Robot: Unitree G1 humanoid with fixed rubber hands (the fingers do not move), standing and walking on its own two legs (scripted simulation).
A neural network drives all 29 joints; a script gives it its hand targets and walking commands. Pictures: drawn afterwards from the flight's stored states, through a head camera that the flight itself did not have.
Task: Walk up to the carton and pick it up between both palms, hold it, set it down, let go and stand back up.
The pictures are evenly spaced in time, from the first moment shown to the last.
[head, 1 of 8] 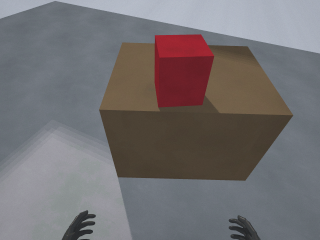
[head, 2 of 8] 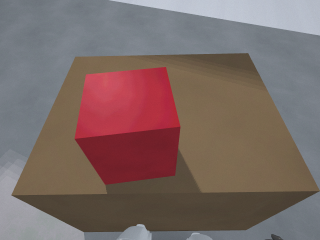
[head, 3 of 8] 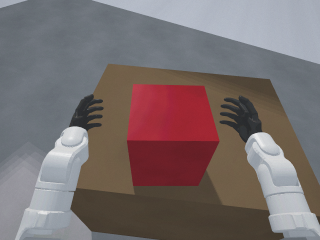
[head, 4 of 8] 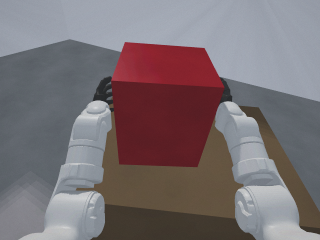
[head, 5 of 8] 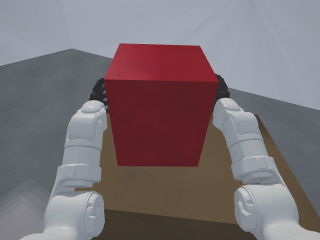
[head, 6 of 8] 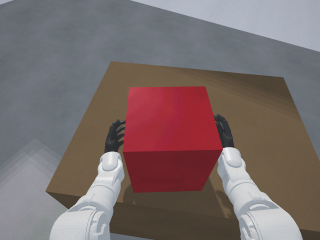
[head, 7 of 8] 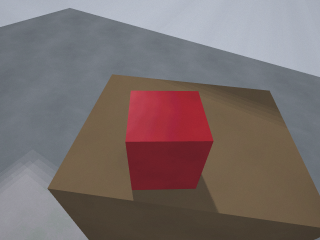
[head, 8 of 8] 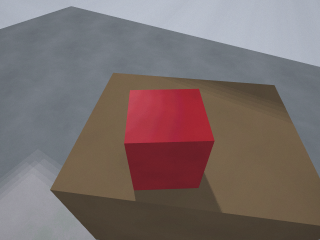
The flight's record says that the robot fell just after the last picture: no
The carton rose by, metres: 0.24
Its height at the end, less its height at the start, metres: +0.00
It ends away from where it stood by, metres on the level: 0.01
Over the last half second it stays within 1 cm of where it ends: yes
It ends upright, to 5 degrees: yes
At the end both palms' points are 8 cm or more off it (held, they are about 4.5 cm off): yes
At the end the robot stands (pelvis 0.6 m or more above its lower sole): yes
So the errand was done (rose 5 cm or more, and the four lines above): yes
